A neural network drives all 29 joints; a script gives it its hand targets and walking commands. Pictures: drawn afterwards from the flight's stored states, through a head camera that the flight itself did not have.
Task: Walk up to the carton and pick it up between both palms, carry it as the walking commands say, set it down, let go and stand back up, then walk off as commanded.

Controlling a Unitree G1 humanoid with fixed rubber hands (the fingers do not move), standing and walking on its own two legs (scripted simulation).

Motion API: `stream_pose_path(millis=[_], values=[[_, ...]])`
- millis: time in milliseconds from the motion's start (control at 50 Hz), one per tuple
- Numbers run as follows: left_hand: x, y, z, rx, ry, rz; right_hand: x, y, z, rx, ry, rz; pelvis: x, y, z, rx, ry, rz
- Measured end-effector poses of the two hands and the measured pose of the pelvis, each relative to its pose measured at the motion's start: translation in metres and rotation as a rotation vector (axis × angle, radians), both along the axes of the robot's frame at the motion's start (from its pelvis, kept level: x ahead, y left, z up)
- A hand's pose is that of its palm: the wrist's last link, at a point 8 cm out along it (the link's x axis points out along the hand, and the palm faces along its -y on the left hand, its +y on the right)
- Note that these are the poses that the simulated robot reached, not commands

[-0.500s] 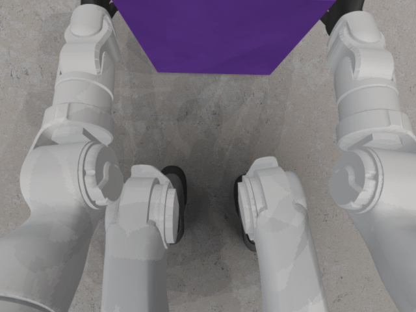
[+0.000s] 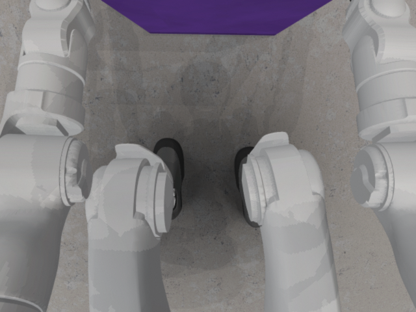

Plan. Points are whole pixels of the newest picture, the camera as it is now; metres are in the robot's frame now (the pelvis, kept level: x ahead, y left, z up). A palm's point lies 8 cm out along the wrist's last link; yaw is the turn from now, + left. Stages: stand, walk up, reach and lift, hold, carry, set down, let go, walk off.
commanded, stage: set down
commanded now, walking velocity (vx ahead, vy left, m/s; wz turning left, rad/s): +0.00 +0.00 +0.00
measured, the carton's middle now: out of the picture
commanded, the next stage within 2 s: let go in 1.44 s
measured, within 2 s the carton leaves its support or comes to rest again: neither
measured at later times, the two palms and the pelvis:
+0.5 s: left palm out of the picture +0.55 +0.19 -0.08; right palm out of the picture +0.53 -0.23 -0.07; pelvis +0.00 +0.00 +0.06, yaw +0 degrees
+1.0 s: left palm out of the picture +0.56 +0.19 +0.06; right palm out of the picture +0.52 -0.24 +0.06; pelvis +0.00 +0.00 +0.19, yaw +1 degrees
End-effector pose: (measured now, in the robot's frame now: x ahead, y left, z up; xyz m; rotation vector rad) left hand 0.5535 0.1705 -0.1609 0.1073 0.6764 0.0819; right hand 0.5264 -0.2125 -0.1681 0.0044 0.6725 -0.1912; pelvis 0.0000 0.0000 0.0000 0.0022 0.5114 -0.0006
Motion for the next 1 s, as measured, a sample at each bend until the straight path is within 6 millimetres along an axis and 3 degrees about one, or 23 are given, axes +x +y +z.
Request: stream_pose_path(millis=[100, 220, 400, 580, 780, 900, 1000], values=[[-0.001, 0.004, 0.000, 0.009, 0.067, 0.028, -0.003, -0.023, 0.004, -0.032, 0.063, -0.022, 0.003, -0.001, -0.001, 0.006, 0.038, -0.004], [0.007, 0.002, 0.006, -0.026, -0.017, 0.016, -0.002, -0.031, 0.019, -0.054, -0.001, 0.000, 0.003, -0.001, 0.012, 0.000, -0.001, -0.014], [0.006, 0.026, 0.063, 0.015, -0.040, 0.037, 0.006, -0.008, 0.067, -0.013, -0.018, 0.032, 0.000, 0.001, 0.036, -0.004, -0.023, -0.004], [0.000, 0.017, 0.103, -0.018, -0.015, 0.030, -0.004, -0.029, 0.115, -0.039, -0.019, -0.035, -0.002, 0.007, 0.084, -0.021, -0.019, 0.008], [0.006, 0.020, 0.174, -0.019, -0.062, 0.040, 0.001, -0.030, 0.185, -0.048, -0.032, 0.013, -0.007, 0.004, 0.127, -0.020, -0.043, 0.005], [-0.003, 0.017, 0.198, -0.011, -0.012, 0.012, -0.006, -0.028, 0.206, -0.005, 0.006, 0.000, -0.006, 0.003, 0.160, -0.023, -0.044, 0.015], [0.002, 0.021, 0.225, 0.013, -0.028, 0.015, -0.005, -0.029, 0.231, -0.026, -0.016, -0.007, -0.001, 0.003, 0.186, -0.014, -0.041, 0.016]])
